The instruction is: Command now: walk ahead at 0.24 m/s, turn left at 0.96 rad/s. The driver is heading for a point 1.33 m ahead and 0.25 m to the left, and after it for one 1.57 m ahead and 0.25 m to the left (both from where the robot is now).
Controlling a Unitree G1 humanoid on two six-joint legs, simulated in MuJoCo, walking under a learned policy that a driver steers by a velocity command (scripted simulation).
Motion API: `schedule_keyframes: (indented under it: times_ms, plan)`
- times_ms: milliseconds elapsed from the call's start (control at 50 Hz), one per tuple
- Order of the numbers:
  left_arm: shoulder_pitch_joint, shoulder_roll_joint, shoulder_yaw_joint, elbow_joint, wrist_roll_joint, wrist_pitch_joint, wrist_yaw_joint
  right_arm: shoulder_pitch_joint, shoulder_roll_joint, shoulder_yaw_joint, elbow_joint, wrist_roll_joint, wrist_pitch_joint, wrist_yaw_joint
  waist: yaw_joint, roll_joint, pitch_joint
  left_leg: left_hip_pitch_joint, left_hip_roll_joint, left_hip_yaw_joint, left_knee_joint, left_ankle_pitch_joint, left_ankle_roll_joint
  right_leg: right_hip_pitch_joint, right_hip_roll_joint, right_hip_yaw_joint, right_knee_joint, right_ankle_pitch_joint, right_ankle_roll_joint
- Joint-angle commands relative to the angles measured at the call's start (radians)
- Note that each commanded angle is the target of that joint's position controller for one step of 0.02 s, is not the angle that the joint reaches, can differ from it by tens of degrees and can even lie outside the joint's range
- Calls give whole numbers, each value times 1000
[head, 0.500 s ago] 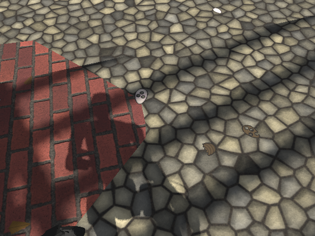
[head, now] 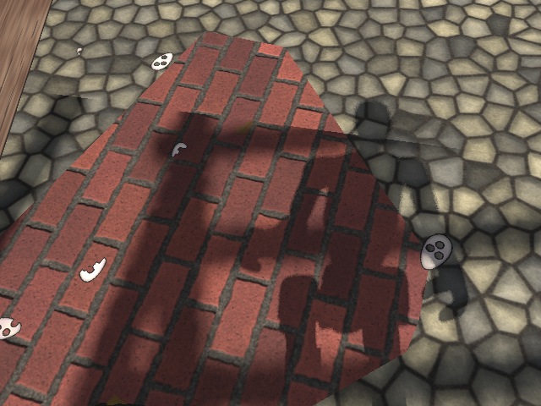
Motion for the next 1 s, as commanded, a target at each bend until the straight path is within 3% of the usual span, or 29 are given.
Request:
schedule_keyframes:
  times_ms: [20, 60, 120, 180, 220, 260, 300, 320, 340, 360, 380, 400, 420, 460, 480, 540, 560, 620, 680, 700, 720, 740, 760, 780, 800, 820, 860, 920, 1000]
  plan:
    - [154, 142, 41, -36, -1, 35, 12, 32, -164, -52, -77, -9, -24, -6, 58, -115, -275, 113, 321, -371, -150, 769, 135, 75, -13, -23, -144, 59, 14]
    - [107, 134, 37, -61, -10, 38, 14, 35, -167, -58, -83, -9, -15, -9, 44, -79, -305, 127, 289, -374, -128, 712, 92, 66, 6, -15, -230, 157, 5]
    - [17, 136, 31, -97, -14, 47, 11, 45, -168, -65, -94, -1, 11, -13, 10, -9, -292, 156, 244, -429, -121, 478, 19, 44, 47, 11, -341, 237, -10]
    - [-53, 152, 29, -115, -23, 46, 10, 66, -173, -73, -102, -6, 27, -13, -24, 46, -243, 222, 241, -522, -116, 315, 2, 13, 90, 46, -455, 214, -20]
    - [-75, 165, 29, -120, -32, 34, 11, 72, -175, -76, -107, -13, 31, -10, -37, 77, -221, 261, 245, -569, -87, 333, 3, 35, 117, 64, -541, 175, -31]
    - [-52, 177, 30, -112, -40, 20, 14, 51, -174, -77, -117, -15, 31, -6, -25, 104, -212, 259, 237, -610, -56, 351, -20, 130, 141, 77, -669, 155, -45]
    - [20, 188, 36, -92, -38, 7, 23, -5, -165, -72, -135, -4, 29, -5, 27, 118, -186, 167, 190, -620, -20, 212, -84, 322, 139, 65, -915, 241, -58]
    - [42, 220, 46, -83, -30, 2, 33, 19, -127, -62, -138, 7, 25, -6, 25, 31, -205, 74, 130, -544, 85, -77, -134, 472, 17, 133, -1021, 326, -85]
    - [28, 318, 63, -107, -23, 11, 40, 103, -47, -40, -158, 17, 24, -11, -32, -215, -270, -90, 0, -315, 325, -511, -191, 635, -281, 403, -1032, 516, -187]
    - [72, 298, 65, -97, -31, 28, 29, 112, -163, -63, -150, -23, 29, -11, 2, -212, -315, -149, 2, -188, 487, -566, -205, 615, -344, 506, -1016, 646, -292]
    - [77, 239, 54, -93, -35, 36, 25, 78, -195, -73, -137, -42, 33, -6, 3, -138, -273, -156, 67, -170, 580, -481, -216, 571, -299, 412, -998, 679, -299]
    - [48, 200, 46, -94, -37, 43, 20, 63, -188, -73, -125, -38, 40, 5, -3, -101, -227, -135, 94, -162, 619, -406, -224, 504, -222, 289, -992, 659, -276]
    - [18, 196, 45, -99, -30, 47, 18, 63, -170, -67, -121, -24, 49, 17, -15, -116, -214, -116, 100, -148, 659, -359, -232, 469, -164, 207, -991, 642, -256]
    - [21, 203, 51, -93, -20, 44, 14, 66, -152, -55, -115, -5, 59, 29, -14, -157, -209, -97, 97, -105, 725, -325, -246, 429, -123, 117, -986, 740, -259]
    - [39, 204, 53, -85, -19, 41, 9, 49, -144, -49, -119, -1, 62, 28, -5, -158, -213, -96, 97, -100, 718, -320, -248, 432, -120, 99, -984, 756, -263]
    - [126, 230, 72, -50, -16, 29, -15, 5, -133, -32, -132, -21, 58, 52, 40, -222, -223, -143, 129, -98, 571, -272, -216, 475, -111, 172, -1115, -31, -242]
    - [139, 241, 78, -41, -17, 25, -20, -12, -132, -28, -132, -26, 54, 60, 51, -235, -202, -145, 134, -95, 518, -274, -210, 467, -125, 202, -1154, -148, -241]
    - [191, 257, 91, -3, -17, 11, -30, -58, -102, -5, -123, -32, 31, 65, 66, -196, -160, -75, 160, -65, 339, -291, -182, 431, -155, 199, -1200, -176, -239]
    - [194, 261, 99, 27, -31, 21, -42, -57, -77, 19, -110, -27, -2, 57, 39, -205, -130, 173, 164, 19, 67, -377, -142, 269, -99, 150, -1180, -89, -243]
    - [185, 257, 102, 29, -35, 32, -42, -23, -68, 24, -93, -23, -13, 46, 11, -181, -105, 253, 159, 47, -58, -312, -125, 213, -74, 141, -1143, -72, -246]
    - [151, 246, 103, 22, -43, 42, -41, 67, -54, 28, -58, -23, -23, 29, -51, -115, -77, 397, 149, 83, -209, -167, -110, 100, -32, 117, -1070, -83, -227]
    - [96, 201, 97, -8, -44, 35, -40, 201, -92, 17, -17, -31, -34, 12, -121, -40, -88, 650, 209, 19, -244, -167, -91, -129, 42, 71, -932, -72, -166]
    - [83, 75, 66, -42, -53, 20, -41, 257, -155, 8, -16, -37, -49, -3, -137, 213, -154, 736, 509, -327, -348, -502, -89, -265, 143, -8, -554, -114, -144]
    - [38, 103, 66, -92, -59, 3, -39, 183, -257, -20, -54, -40, -50, -22, -119, 176, -108, 601, 673, -581, -417, -695, -7, -409, 144, 22, -421, 5, -140]
    - [-7, 165, 80, -106, -55, 1, -47, 137, -215, -17, -49, -42, -55, -32, -89, 109, -67, 535, 667, -551, -411, -691, 13, -422, 72, 84, -339, 99, -144]
    - [41, 186, 92, -71, -53, 2, -59, 58, -152, 2, -60, -32, -66, -29, -33, 93, -57, 523, 598, -440, -409, -590, -24, -410, 64, 84, -307, 172, -131]
    - [130, 200, 103, -6, -30, 18, -82, 12, -99, 18, -74, -26, -83, -30, 6, 108, -88, 472, 511, -236, -433, -395, -70, -320, 56, 23, -252, 247, -93]
    - [94, 160, 96, -15, -23, 36, -102, 71, -95, 16, -39, -26, -104, -19, 3, 76, -53, 422, 471, -70, -456, -243, -80, -337, 37, -19, -176, 330, -87]
    - [-18, 148, 86, -54, -20, 41, -119, 132, -84, 13, 6, -32, -123, -10, -13, 70, 6, 427, 461, 70, -488, -141, -85, -372, 15, -73, -243, 398, -117]
Velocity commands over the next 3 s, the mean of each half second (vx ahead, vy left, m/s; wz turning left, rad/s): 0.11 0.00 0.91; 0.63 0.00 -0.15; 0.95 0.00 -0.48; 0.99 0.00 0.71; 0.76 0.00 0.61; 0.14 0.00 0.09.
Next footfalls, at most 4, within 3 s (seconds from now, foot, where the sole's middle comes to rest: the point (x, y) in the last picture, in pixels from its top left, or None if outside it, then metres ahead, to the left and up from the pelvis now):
0.32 right None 0.26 -0.16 -0.75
0.76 left None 0.12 0.02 -0.75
1.20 right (306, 318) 0.58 -0.04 -0.75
1.68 left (245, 174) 1.03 0.10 -0.75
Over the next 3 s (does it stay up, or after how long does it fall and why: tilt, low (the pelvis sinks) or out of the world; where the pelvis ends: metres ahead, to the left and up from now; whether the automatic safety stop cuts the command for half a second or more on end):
stays up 1.65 0.35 0.03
